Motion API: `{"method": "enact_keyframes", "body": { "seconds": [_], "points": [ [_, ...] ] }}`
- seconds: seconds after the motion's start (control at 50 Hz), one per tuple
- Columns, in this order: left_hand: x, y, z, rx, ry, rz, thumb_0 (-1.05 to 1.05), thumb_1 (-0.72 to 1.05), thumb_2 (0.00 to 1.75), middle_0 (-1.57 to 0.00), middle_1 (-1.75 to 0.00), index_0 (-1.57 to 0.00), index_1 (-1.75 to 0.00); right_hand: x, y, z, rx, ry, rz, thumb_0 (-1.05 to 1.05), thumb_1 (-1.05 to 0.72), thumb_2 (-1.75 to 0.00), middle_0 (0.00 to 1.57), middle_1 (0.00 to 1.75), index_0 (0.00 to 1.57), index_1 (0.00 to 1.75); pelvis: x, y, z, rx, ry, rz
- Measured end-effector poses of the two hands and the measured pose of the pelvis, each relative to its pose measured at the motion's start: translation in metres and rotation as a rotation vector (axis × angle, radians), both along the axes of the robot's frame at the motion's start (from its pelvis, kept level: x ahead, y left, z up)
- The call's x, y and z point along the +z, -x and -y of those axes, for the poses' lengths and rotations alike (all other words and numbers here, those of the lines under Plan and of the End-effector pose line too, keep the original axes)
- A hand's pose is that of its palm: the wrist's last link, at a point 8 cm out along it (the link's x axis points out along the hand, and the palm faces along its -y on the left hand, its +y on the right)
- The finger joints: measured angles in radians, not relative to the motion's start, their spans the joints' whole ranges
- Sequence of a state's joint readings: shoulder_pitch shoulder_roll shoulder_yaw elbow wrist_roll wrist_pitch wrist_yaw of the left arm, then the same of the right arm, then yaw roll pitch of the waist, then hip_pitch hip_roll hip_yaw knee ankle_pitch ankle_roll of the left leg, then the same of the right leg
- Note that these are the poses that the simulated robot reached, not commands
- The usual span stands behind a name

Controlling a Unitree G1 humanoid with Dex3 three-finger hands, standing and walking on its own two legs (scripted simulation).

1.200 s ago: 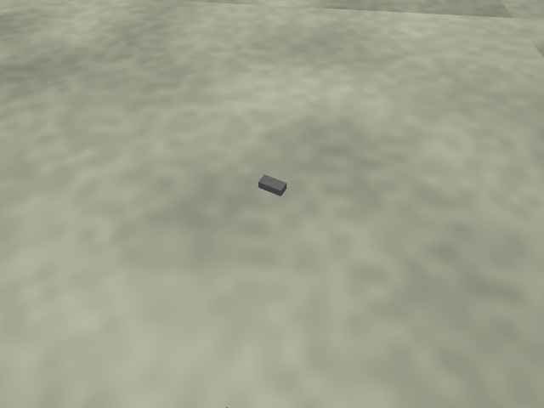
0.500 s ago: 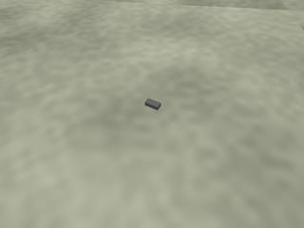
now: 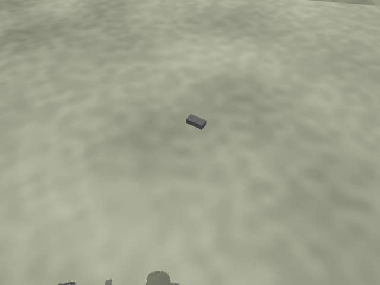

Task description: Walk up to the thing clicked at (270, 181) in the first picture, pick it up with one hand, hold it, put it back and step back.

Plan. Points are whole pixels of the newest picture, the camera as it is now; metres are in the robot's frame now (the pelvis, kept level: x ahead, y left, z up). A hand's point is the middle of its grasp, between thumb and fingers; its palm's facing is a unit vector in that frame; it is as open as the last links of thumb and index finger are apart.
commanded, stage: walk up
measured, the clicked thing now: (196, 121) +1.26 -0.04 -0.76
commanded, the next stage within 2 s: stand in 1.68 s
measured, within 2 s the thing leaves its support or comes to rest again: neither
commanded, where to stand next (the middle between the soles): +0.04 +0.00 m, yaw +33 degrees
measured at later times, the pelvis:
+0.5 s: pelvis -0.01 +0.02 -0.02, yaw +18 degrees
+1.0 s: pelvis -0.01 -0.02 -0.03, yaw +31 degrees
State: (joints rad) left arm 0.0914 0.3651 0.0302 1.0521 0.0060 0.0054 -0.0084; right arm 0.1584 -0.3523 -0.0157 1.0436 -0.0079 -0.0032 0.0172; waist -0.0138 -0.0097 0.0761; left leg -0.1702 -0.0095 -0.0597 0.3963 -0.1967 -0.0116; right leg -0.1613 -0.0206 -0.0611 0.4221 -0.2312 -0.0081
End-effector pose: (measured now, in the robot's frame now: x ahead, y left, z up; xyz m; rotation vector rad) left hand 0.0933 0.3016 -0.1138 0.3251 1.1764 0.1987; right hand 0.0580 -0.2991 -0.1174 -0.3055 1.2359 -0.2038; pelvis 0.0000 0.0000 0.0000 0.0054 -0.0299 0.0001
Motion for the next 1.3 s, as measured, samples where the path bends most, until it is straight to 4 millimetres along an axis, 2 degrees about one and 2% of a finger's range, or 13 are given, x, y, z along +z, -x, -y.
{"method": "enact_keyframes", "body": {
  "seconds": [0.1, 0.22, 0.3, 0.38, 0.46, 0.54, 0.62, 0.72, 0.8, 0.92, 1.02, 1.14, 1.3],
  "points": [
    [0.003, 0.009, -0.008, 0.042, -0.034, 0.050, 0.01, 0.90, 0.90, -0.21, -0.30, -0.20, -0.30, -0.002, -0.006, 0.019, 0.047, 0.045, -0.019, 0.01, -0.90, -0.90, 0.20, 0.30, 0.21, 0.30, -0.008, 0.009, 0.009, 0.058, 0.013, -0.011],
    [0.008, 0.030, -0.017, 0.081, -0.039, 0.077, 0.01, 0.90, 0.90, -0.21, -0.30, -0.20, -0.30, 0.013, -0.034, 0.024, 0.155, 0.089, 0.002, 0.01, -0.91, -0.90, 0.20, 0.30, 0.20, 0.30, -0.006, 0.016, 0.005, 0.131, -0.003, -0.006],
    [-0.001, 0.044, -0.029, 0.116, -0.022, 0.103, 0.01, 0.90, 0.90, -0.21, -0.30, -0.20, -0.30, 0.020, -0.054, 0.015, 0.221, 0.113, 0.033, 0.01, -0.91, -0.90, 0.20, 0.30, 0.20, 0.30, -0.012, 0.016, -0.004, 0.186, 0.000, -0.002],
    [-0.023, 0.061, -0.048, 0.183, -0.002, 0.109, 0.01, 0.90, 0.90, -0.21, -0.30, -0.20, -0.30, 0.017, -0.067, 0.000, 0.280, 0.157, 0.073, 0.01, -0.91, -0.90, 0.20, 0.30, 0.20, 0.30, -0.029, 0.014, -0.017, 0.226, -0.020, 0.004],
    [-0.029, 0.083, -0.050, 0.259, 0.010, 0.072, 0.01, 0.90, 0.90, -0.21, -0.30, -0.20, -0.30, 0.021, -0.075, -0.015, 0.336, 0.160, 0.080, 0.01, -0.91, -0.90, 0.20, 0.30, 0.20, 0.30, -0.026, 0.012, -0.016, 0.288, -0.009, 0.006],
    [-0.026, 0.108, -0.043, 0.314, 0.011, 0.039, 0.01, 0.90, 0.90, -0.21, -0.30, -0.20, -0.30, 0.021, -0.090, -0.023, 0.394, 0.150, 0.097, 0.01, -0.90, -0.90, 0.20, 0.30, 0.21, 0.30, -0.023, 0.009, -0.012, 0.329, 0.004, 0.001],
    [-0.023, 0.132, -0.032, 0.367, -0.015, 0.016, 0.01, 0.90, 0.90, -0.21, -0.30, -0.20, -0.30, 0.013, -0.111, -0.024, 0.461, 0.125, 0.119, 0.01, -0.90, -0.90, 0.20, 0.30, 0.21, 0.30, -0.027, 0.007, -0.001, 0.368, 0.014, -0.003],
    [-0.018, 0.159, -0.007, 0.423, -0.071, 0.021, 0.01, 0.90, 0.90, -0.21, -0.30, -0.20, -0.30, -0.009, -0.144, -0.020, 0.514, 0.084, 0.149, 0.01, -0.90, -0.90, 0.20, 0.30, 0.21, 0.30, -0.038, 0.007, 0.022, 0.416, 0.032, 0.012],
    [-0.005, 0.181, 0.015, 0.470, -0.069, 0.014, 0.01, 0.90, 0.90, -0.21, -0.30, -0.20, -0.30, -0.009, -0.162, -0.029, 0.549, 0.050, 0.153, 0.01, -0.90, -0.90, 0.20, 0.30, 0.21, 0.30, -0.028, 0.007, 0.028, 0.453, -0.005, 0.014],
    [0.007, 0.212, 0.027, 0.511, -0.079, 0.009, 0.01, 0.90, 0.90, -0.21, -0.30, -0.20, -0.30, -0.004, -0.175, -0.046, 0.630, 0.016, 0.138, 0.01, -0.91, -0.90, 0.20, 0.30, 0.20, 0.30, -0.019, 0.010, 0.028, 0.507, -0.017, 0.004],
    [-0.010, 0.239, 0.019, 0.562, -0.071, -0.008, 0.01, 0.90, 0.90, -0.21, -0.30, -0.20, -0.30, -0.005, -0.175, -0.062, 0.668, 0.032, 0.148, 0.01, -0.91, -0.90, 0.20, 0.30, 0.20, 0.30, -0.029, 0.016, 0.021, 0.543, -0.032, 0.007],
    [-0.019, 0.245, 0.028, 0.612, -0.031, -0.025, 0.01, 0.90, 0.90, -0.21, -0.30, -0.20, -0.30, 0.001, -0.170, -0.074, 0.687, 0.018, 0.159, 0.01, -0.90, -0.90, 0.20, 0.30, 0.21, 0.30, -0.025, 0.017, 0.022, 0.572, -0.013, 0.012],
    [-0.016, 0.244, 0.051, 0.616, -0.022, -0.017, 0.01, 0.90, 0.90, -0.21, -0.30, -0.20, -0.30, -0.007, -0.180, -0.079, 0.682, -0.023, 0.137, 0.01, -0.90, -0.90, 0.20, 0.30, 0.21, 0.30, -0.022, 0.012, 0.030, 0.603, 0.009, 0.026]
  ]
}}
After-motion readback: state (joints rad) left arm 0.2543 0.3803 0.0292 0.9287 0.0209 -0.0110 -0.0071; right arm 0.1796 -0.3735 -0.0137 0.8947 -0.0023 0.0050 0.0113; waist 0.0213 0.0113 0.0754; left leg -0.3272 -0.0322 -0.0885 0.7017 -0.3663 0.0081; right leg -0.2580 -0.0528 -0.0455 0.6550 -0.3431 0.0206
